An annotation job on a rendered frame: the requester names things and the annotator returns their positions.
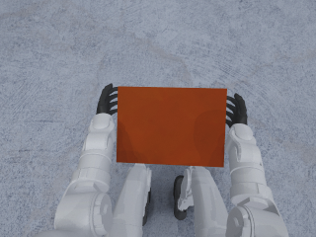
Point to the robot right hand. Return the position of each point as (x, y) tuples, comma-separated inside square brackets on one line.
[(239, 111)]

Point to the robot left upper arm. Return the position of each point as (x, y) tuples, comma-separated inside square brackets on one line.
[(82, 215)]

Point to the carton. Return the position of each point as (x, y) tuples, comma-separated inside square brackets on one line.
[(171, 126)]

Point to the robot right upper arm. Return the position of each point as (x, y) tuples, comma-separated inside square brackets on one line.
[(247, 221)]

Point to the robot left hand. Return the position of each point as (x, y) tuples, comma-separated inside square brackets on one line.
[(105, 104)]

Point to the robot left forearm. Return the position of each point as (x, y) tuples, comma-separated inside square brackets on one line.
[(93, 170)]

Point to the robot right shin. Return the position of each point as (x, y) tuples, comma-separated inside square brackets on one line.
[(185, 200)]

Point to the robot right forearm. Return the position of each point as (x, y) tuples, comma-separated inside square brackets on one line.
[(248, 181)]

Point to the left robot foot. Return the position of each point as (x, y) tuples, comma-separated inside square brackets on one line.
[(144, 218)]

